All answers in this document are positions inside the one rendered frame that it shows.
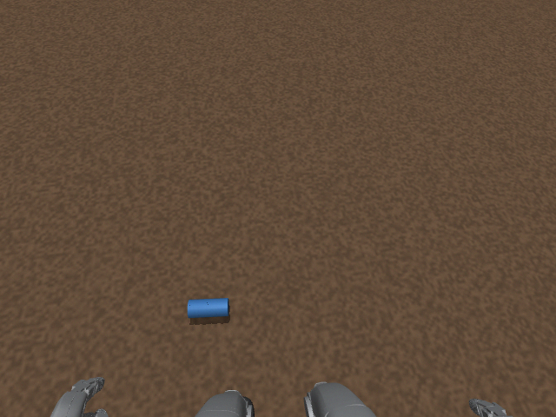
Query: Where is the right robot hand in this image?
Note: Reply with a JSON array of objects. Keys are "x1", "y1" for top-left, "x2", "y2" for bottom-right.
[{"x1": 469, "y1": 399, "x2": 513, "y2": 417}]

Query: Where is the can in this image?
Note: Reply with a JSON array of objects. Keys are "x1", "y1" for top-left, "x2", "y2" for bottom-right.
[{"x1": 188, "y1": 298, "x2": 229, "y2": 318}]

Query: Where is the left robot hand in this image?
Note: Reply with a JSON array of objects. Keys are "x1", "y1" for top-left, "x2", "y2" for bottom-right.
[{"x1": 50, "y1": 377, "x2": 109, "y2": 417}]

